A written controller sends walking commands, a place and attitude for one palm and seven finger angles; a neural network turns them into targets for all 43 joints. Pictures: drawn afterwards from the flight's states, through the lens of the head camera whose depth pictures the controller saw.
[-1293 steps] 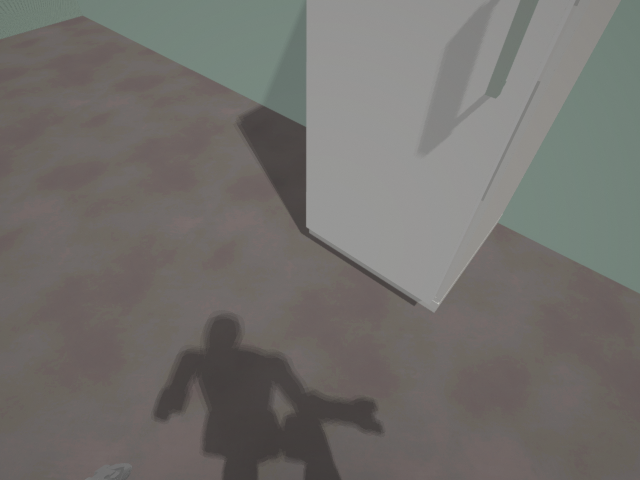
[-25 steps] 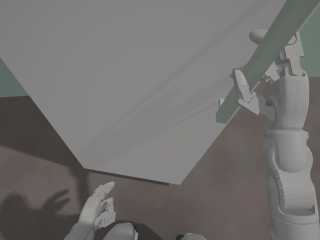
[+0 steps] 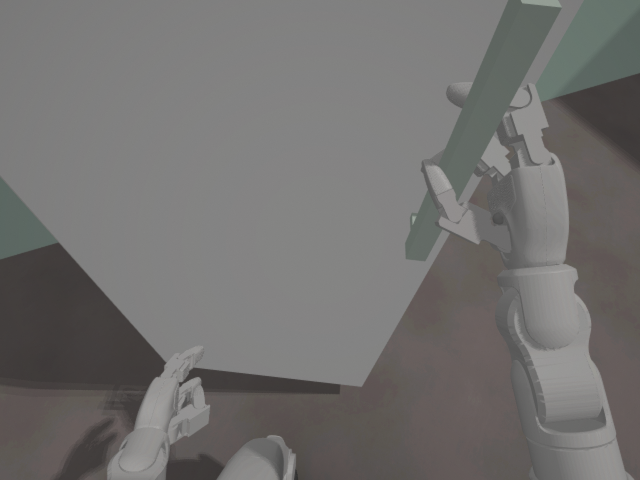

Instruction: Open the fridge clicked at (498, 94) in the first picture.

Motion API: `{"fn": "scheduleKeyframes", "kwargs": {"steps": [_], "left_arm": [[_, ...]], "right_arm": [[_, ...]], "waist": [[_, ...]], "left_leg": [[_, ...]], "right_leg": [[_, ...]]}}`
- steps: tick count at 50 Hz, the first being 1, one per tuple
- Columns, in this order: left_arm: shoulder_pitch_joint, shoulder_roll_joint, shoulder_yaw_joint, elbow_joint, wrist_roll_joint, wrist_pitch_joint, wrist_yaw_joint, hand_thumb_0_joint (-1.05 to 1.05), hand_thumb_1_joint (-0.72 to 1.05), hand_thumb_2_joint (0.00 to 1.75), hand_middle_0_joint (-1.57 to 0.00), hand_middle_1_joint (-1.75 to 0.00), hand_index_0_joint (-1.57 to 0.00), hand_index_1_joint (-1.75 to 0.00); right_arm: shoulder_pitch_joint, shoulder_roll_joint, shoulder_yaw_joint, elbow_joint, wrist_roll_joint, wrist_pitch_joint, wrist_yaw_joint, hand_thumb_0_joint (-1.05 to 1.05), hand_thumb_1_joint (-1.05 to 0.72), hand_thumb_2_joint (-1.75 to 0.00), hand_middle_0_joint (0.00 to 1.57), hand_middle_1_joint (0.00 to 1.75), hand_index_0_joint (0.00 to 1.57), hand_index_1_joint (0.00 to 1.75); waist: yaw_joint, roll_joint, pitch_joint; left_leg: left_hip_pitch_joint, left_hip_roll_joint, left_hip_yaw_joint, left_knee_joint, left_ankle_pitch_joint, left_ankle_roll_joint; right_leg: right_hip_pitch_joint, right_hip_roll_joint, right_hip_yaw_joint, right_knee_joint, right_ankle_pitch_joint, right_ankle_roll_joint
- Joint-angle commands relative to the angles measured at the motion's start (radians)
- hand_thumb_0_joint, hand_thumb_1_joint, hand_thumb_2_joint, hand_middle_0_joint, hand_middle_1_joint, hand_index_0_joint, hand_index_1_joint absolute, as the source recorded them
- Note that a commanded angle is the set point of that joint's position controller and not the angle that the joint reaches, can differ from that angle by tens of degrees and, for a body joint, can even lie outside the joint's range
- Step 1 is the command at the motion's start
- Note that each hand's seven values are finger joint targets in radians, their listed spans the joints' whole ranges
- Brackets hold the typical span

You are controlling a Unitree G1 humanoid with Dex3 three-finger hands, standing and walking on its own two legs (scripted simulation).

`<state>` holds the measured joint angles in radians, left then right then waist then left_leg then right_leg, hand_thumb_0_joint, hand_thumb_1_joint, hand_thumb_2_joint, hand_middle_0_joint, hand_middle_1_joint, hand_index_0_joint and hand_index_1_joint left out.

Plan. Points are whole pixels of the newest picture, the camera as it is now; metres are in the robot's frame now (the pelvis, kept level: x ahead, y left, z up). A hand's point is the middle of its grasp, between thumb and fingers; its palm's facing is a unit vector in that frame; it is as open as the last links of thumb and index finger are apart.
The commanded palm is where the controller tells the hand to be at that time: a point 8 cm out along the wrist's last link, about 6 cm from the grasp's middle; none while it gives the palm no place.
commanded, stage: walk backward, drawing the door open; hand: right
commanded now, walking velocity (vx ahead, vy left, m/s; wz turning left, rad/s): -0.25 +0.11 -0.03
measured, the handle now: (453, 151) +0.37 -0.05 +0.23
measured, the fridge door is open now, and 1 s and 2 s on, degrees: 31 52 59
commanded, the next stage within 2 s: stop walking and hold the door back in 1.28 s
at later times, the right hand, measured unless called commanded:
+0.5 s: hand (414, 323) +0.21 -0.02 +0.22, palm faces +0.14 +0.97 -0.21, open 7.9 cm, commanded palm +0.17 -0.06 +0.23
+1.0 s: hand (356, 398) +0.16 +0.02 +0.22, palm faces +0.48 +0.86 -0.15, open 7.7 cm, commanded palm +0.10 -0.01 +0.22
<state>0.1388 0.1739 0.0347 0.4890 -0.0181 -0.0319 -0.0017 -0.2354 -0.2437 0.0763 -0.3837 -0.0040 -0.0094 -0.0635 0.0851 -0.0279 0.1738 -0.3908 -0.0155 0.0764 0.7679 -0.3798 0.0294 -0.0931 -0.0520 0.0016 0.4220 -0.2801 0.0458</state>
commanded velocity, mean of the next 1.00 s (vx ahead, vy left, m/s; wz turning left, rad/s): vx -0.17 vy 0.30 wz -0.58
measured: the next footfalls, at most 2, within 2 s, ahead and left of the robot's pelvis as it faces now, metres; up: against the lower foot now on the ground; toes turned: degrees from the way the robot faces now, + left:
left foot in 0.08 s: +0.08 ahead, +0.12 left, +0.00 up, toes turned +1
right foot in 0.50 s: -0.12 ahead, +0.01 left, +0.00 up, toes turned -21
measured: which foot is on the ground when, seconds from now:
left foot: up 0.00-0.06, down 0.08-0.50, up 0.52-0.74, down 0.76-0.96, up 0.98-1.00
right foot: down 0.00-0.08, up 0.10-0.48, down 0.50-0.76, up 0.78-0.94, down 0.96-1.00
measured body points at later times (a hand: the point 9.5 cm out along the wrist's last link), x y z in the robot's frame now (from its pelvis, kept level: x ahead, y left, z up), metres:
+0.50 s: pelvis -0.06 +0.12 +0.00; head -0.02 +0.11 +0.45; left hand +0.17 +0.33 -0.07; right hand +0.20 -0.07 +0.23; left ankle +0.04 +0.13 -0.74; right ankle -0.16 +0.03 -0.74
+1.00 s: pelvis -0.06 +0.27 -0.02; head +0.01 +0.21 +0.42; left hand +0.23 +0.37 -0.11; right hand +0.13 -0.03 +0.22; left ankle +0.00 +0.38 -0.72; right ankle -0.11 +0.20 -0.74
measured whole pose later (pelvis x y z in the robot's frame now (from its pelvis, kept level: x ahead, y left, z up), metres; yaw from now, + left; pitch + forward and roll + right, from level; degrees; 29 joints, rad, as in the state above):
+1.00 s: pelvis -0.06 +0.27 -0.02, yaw -31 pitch -1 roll -1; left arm 0.05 0.17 0.04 0.55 -0.02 -0.02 0.03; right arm -0.23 -0.30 -0.04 -0.55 0.06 -0.02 -0.08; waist 0.04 0.06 0.24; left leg -0.37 0.11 0.09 0.84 -0.40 -0.01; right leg -0.25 0.03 -0.14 0.60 -0.32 -0.06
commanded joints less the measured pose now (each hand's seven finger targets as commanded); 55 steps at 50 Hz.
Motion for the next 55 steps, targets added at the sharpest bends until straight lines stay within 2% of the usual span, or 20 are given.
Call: {"fn": "scheduleKeyframes", "kwargs": {"steps": [1, 3, 5, 8, 17, 21, 23, 24, 26, 29, 31, 35, 38, 40, 46, 47, 49, 50, 52, 55], "left_arm": [[-0.101, 0.122, 0.043, -0.140, -0.027, -0.068, -0.024, 0.00, 0.90, 0.90, -0.20, -0.30, -0.20, -0.30], [-0.102, 0.092, 0.016, -0.142, -0.038, -0.074, -0.027, 0.00, 0.90, 0.90, -0.20, -0.30, -0.20, -0.30], [-0.088, 0.098, 0.034, -0.129, -0.035, -0.075, -0.012, 0.00, 0.90, 0.90, -0.20, -0.30, -0.20, -0.30], [-0.128, 0.041, -0.007, -0.101, -0.001, -0.056, -0.002, 0.00, 0.90, 0.90, -0.20, -0.30, -0.20, -0.30], [-0.097, 0.054, -0.011, -0.116, 0.019, -0.024, 0.025, 0.00, 0.90, 0.90, -0.20, -0.30, -0.20, -0.30], [-0.013, 0.057, 0.001, -0.120, 0.002, -0.018, 0.026, 0.00, 0.90, 0.90, -0.20, -0.30, -0.20, -0.30], [0.020, 0.074, 0.009, -0.118, -0.015, -0.010, 0.027, 0.00, 0.90, 0.90, -0.20, -0.30, -0.20, -0.30], [0.009, 0.100, 0.025, -0.137, -0.008, -0.010, 0.028, 0.00, 0.90, 0.90, -0.20, -0.30, -0.20, -0.30], [-0.107, 0.111, 0.040, -0.168, 0.019, -0.021, -0.003, 0.00, 0.90, 0.90, -0.20, -0.30, -0.20, -0.30], [-0.073, 0.128, 0.049, -0.095, 0.002, -0.040, 0.008, 0.00, 0.90, 0.90, -0.20, -0.30, -0.20, -0.30], [-0.030, 0.132, 0.059, -0.077, -0.005, -0.080, 0.009, 0.00, 0.90, 0.90, -0.20, -0.30, -0.20, -0.30], [-0.082, 0.123, 0.045, -0.075, -0.029, -0.100, -0.004, 0.00, 0.90, 0.90, -0.20, -0.30, -0.20, -0.30], [-0.087, 0.048, 0.020, -0.071, -0.039, -0.109, 0.001, 0.00, 0.90, 0.90, -0.20, -0.30, -0.20, -0.30], [-0.104, 0.087, 0.052, -0.078, -0.022, -0.096, 0.017, 0.00, 0.90, 0.90, -0.20, -0.30, -0.20, -0.30], [-0.124, 0.060, 0.014, -0.069, 0.007, -0.018, 0.039, 0.00, 0.90, 0.90, -0.20, -0.30, -0.20, -0.30], [-0.128, 0.080, 0.029, -0.087, -0.007, -0.016, 0.046, 0.00, 0.90, 0.90, -0.20, -0.30, -0.20, -0.30], [-0.110, 0.127, 0.043, -0.092, 0.005, -0.027, 0.018, 0.00, 0.90, 0.90, -0.20, -0.30, -0.20, -0.30], [-0.139, 0.100, 0.026, -0.077, 0.021, -0.039, 0.020, 0.00, 0.90, 0.90, -0.20, -0.30, -0.20, -0.30], [-0.169, 0.118, 0.042, -0.040, -0.002, -0.036, 0.022, 0.00, 0.90, 0.90, -0.20, -0.30, -0.20, -0.30], [-0.118, 0.120, 0.047, -0.039, -0.017, -0.036, 0.020, 0.00, 0.90, 0.90, -0.20, -0.30, -0.20, -0.30]], "right_arm": [[-0.180, -0.009, -0.072, -0.451, 0.039, -0.189, 0.016, 0.00, -0.90, -0.90, 0.45, 1.40, 0.45, 1.40], [-0.207, -0.006, -0.049, -0.430, 0.044, -0.195, 0.031, 0.00, -0.90, -0.90, 0.45, 1.40, 0.45, 1.40], [-0.225, -0.095, -0.147, -0.343, 0.058, -0.176, 0.016, 0.00, -0.90, -0.90, 0.45, 1.40, 0.45, 1.40], [-0.183, -0.059, -0.133, -0.409, 0.055, -0.183, -0.009, 0.00, -0.90, -0.90, 0.45, 1.40, 0.45, 1.40], [-0.040, -0.064, -0.120, -0.431, 0.034, -0.172, -0.047, 0.00, -0.90, -0.90, 0.45, 1.40, 0.45, 1.40], [-0.059, -0.088, -0.124, -0.482, 0.024, -0.161, -0.045, 0.00, -0.90, -0.90, 0.45, 1.40, 0.45, 1.40], [-0.081, -0.087, -0.098, -0.480, 0.038, -0.154, -0.032, 0.00, -0.90, -0.90, 0.45, 1.40, 0.45, 1.40], [-0.104, -0.093, -0.094, -0.466, 0.047, -0.165, -0.021, 0.00, -0.90, -0.90, 0.45, 1.40, 0.45, 1.40], [-0.123, -0.066, -0.128, -0.384, 0.010, -0.156, -0.015, 0.00, -0.90, -0.90, 0.45, 1.40, 0.45, 1.40], [-0.143, -0.062, -0.126, -0.444, 0.003, -0.173, -0.010, 0.00, -0.90, -0.90, 0.45, 1.40, 0.45, 1.40], [-0.187, 0.020, -0.049, -0.440, 0.026, -0.159, 0.002, 0.00, -0.90, -0.90, 0.45, 1.40, 0.45, 1.40], [-0.258, -0.029, -0.089, -0.419, 0.040, -0.170, 0.023, 0.00, -0.90, -0.90, 0.45, 1.40, 0.45, 1.40], [-0.219, -0.168, -0.194, -0.393, 0.051, -0.168, 0.012, 0.00, -0.90, -0.90, 0.45, 1.40, 0.45, 1.40], [-0.233, -0.150, -0.242, -0.500, 0.063, -0.159, -0.012, 0.00, -0.90, -0.90, 0.45, 1.40, 0.45, 1.40], [-0.203, -0.126, -0.216, -0.445, 0.074, -0.182, -0.042, 0.00, -0.90, -0.90, 0.45, 1.40, 0.45, 1.40], [-0.175, -0.097, -0.179, -0.412, 0.086, -0.174, -0.038, 0.00, -0.90, -0.90, 0.45, 1.40, 0.45, 1.40], [-0.254, -0.097, -0.176, -0.437, 0.056, -0.192, -0.024, 0.00, -0.90, -0.90, 0.45, 1.40, 0.45, 1.40], [-0.373, -0.167, -0.220, -0.536, 0.063, -0.205, -0.016, 0.00, -0.90, -0.90, 0.45, 1.40, 0.45, 1.40], [-0.316, -0.183, -0.266, -0.445, 0.039, -0.196, -0.033, 0.00, -0.90, -0.90, 0.45, 1.40, 0.45, 1.40], [-0.303, -0.107, -0.197, -0.436, 0.051, -0.158, -0.036, 0.00, -0.90, -0.90, 0.45, 1.40, 0.45, 1.40]], "waist": [[-0.083, -0.087, -0.348], [-0.079, 0.039, -0.325], [-0.098, 0.442, -0.399], [-0.082, 0.269, -0.418], [-0.099, 0.233, -0.430], [-0.072, 0.218, -0.487], [-0.011, 0.099, -0.465], [-0.006, -0.132, -0.410], [-0.072, -0.227, -0.260], [-0.091, -0.012, -0.217], [-0.076, -0.072, -0.276], [-0.060, -0.137, -0.293], [-0.062, 0.314, -0.331], [-0.083, 0.480, -0.385], [-0.054, 0.208, -0.437], [-0.050, 0.098, -0.410], [-0.071, -0.110, -0.436], [-0.034, -0.132, -0.417], [-0.077, -0.129, -0.409], [-0.087, -0.175, -0.418]], "left_leg": [[0.338, 0.025, -0.052, -0.315, 0.200, 0.005], [0.446, 0.073, -0.047, -0.457, 0.433, -0.009], [0.410, 0.290, -0.246, -0.447, 0.701, 0.089], [0.351, 0.327, -0.286, -0.461, 0.463, 0.139], [0.401, 0.314, -0.177, -0.563, 0.283, 0.155], [0.430, 0.230, -0.071, -0.571, 0.316, 0.002], [0.378, 0.119, 0.045, -0.420, 0.390, -0.151], [0.311, 0.029, 0.074, -0.104, 0.374, -0.199], [-0.073, 0.058, -0.176, 0.586, -0.169, -0.055], [-0.217, 0.061, -0.186, 0.393, -0.181, -0.027], [0.033, 0.009, -0.063, 0.123, -0.101, -0.031], [0.346, 0.016, 0.001, -0.324, 0.166, -0.061], [0.451, 0.289, -0.102, -0.418, 0.783, 0.082], [0.331, 0.415, -0.282, -0.376, 0.715, 0.227], [0.300, 0.245, 0.036, -0.077, 0.585, 0.097], [0.174, 0.206, 0.049, 0.063, 0.433, 0.055], [-0.112, 0.021, -0.048, 0.433, -0.192, -0.047], [-0.125, 0.027, -0.149, 0.547, -0.143, -0.064], [-0.219, 0.056, -0.168, 0.540, -0.141, -0.057], [-0.065, 0.065, -0.122, 0.237, -0.129, -0.040]], "right_leg": [[0.056, -0.225, 0.112, 0.110, 0.690, -0.125], [-0.033, -0.105, 0.052, 0.219, 0.422, -0.090], [-0.180, 0.079, 0.006, 0.533, -0.273, -0.056], [-0.215, 0.080, 0.046, 0.736, -0.249, -0.041], [-0.205, 0.085, -0.095, 0.358, -0.241, -0.067], [-0.098, 0.083, -0.179, 0.054, -0.177, -0.071], [0.090, 0.028, -0.201, -0.314, 0.079, -0.077], [0.116, -0.155, -0.058, -0.418, 0.203, -0.133], [-0.017, -0.570, 0.376, -0.178, 0.648, -0.325], [0.090, -0.412, 0.229, -0.002, 0.650, -0.227], [0.047, -0.296, 0.087, 0.020, 0.588, -0.148], [-0.044, -0.210, 0.161, 0.131, 0.470, -0.120], [-0.301, 0.083, -0.009, 0.681, -0.334, -0.047], [-0.299, 0.051, 0.067, 0.886, -0.346, -0.029], [-0.052, 0.050, -0.125, 0.004, 0.070, -0.046], [0.107, -0.032, -0.061, -0.117, 0.268, -0.065], [0.306, -0.435, 0.473, -0.108, 0.944, -0.238], [0.216, -0.425, 0.602, -0.133, 0.872, -0.221], [0.270, -0.408, 0.445, -0.043, 0.770, -0.309], [0.257, -0.316, 0.202, 0.021, 0.763, -0.217]]}}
